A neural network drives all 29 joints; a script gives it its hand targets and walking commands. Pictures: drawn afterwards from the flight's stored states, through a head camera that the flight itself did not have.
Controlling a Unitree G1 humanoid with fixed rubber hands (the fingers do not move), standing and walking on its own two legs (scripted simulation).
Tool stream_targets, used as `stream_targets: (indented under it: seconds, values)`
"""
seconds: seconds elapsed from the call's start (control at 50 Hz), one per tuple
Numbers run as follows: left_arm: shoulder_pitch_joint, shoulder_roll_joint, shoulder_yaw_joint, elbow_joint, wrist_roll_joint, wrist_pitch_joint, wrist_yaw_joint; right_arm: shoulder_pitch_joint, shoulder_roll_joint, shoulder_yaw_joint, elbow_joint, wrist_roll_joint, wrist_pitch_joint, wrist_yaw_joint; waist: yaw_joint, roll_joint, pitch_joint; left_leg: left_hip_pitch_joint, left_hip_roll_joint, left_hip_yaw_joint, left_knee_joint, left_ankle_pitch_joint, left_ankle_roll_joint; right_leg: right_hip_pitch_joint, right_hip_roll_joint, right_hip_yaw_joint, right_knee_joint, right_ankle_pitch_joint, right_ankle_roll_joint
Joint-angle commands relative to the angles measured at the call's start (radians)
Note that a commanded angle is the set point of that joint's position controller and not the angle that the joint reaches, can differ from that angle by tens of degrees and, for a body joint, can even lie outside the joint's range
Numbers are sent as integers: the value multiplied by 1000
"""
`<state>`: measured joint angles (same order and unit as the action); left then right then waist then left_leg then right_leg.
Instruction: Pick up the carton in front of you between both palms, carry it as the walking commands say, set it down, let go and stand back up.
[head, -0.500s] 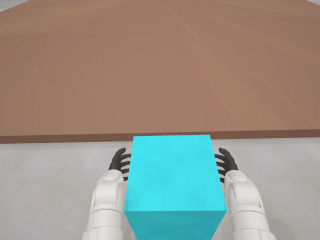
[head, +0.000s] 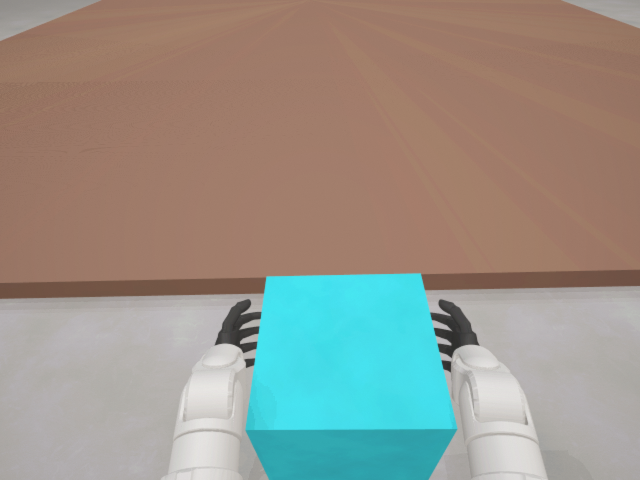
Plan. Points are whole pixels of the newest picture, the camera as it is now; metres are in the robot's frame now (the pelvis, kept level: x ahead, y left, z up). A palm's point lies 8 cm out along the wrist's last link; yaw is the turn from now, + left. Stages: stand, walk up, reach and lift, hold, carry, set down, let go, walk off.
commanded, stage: hold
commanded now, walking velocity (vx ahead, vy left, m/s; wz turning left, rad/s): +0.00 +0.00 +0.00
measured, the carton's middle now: (345, 387) +0.28 +0.00 -0.03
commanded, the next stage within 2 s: carry in 0.78 s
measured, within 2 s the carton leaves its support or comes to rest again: neither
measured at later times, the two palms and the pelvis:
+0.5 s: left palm (228, 354) +0.28 +0.15 +0.05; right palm (467, 356) +0.28 -0.15 +0.05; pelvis -0.01 +0.00 +0.00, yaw +0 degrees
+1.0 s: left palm (233, 326) +0.31 +0.15 +0.06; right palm (464, 329) +0.31 -0.15 +0.06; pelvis +0.03 +0.00 -0.01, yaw -1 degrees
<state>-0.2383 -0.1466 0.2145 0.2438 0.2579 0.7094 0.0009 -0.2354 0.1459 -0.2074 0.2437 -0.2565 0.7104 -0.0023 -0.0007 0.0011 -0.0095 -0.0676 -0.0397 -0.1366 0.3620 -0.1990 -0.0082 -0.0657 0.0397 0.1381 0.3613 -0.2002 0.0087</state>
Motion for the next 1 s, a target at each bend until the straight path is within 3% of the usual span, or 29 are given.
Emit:
stream_targets:
  seconds: [0.0,0.12,0.34,0.74,0.76,0.8,0.82,0.84,0.9,0.98]
  values:
    - [-474,-934,-586,-84,-271,-8,-236,-487,935,580,-92,269,-10,234,-1,0,-263,86,-57,58,-41,274,-16,81,58,-59,-42,271,17]
    - [-481,-890,-511,-17,-226,28,-235,-491,888,505,-26,230,25,236,1,1,-131,32,-50,70,-66,101,-8,28,52,-66,-64,97,7]
    - [-574,-925,-517,0,-232,16,-245,-587,920,515,-10,235,12,245,1,1,-183,35,-47,73,-49,72,-7,26,49,-71,-48,65,4]
    - [-513,-908,-519,-34,-234,21,-239,-523,913,516,-41,238,19,236,2,0,-198,66,-51,70,-52,178,-10,65,53,-66,-52,178,11]
    - [-531,-907,-531,-43,-244,25,-239,-539,902,524,-51,245,22,237,-4,2,-197,-61,115,51,36,52,9,-65,-119,-29,32,61,-7]
    - [-528,-910,-556,-80,-263,30,-234,-538,914,548,-83,261,27,233,2,-7,-201,-140,100,17,1,-362,21,-156,-104,11,-14,-371,-23]
    - [-543,-914,-577,-106,-279,34,-231,-547,917,573,-112,274,32,230,0,-7,-183,-178,97,14,-2,-483,28,-197,-101,17,-18,-502,-30]
    - [-555,-914,-602,-138,-292,41,-226,-558,917,596,-143,290,39,225,0,-9,-170,-195,104,16,9,-478,31,-219,-106,15,-8,-497,-35]
    - [-534,-893,-679,-227,-346,88,-208,-543,903,675,-236,345,86,207,2,4,-262,-166,126,37,49,-330,38,-203,-111,-36,65,-327,-45]
    - [-532,-842,-761,-341,-420,208,-185,-519,836,743,-339,406,202,177,-6,94,-244,-140,217,-73,-15,-434,88,-335,-94,-117,196,-316,-28]
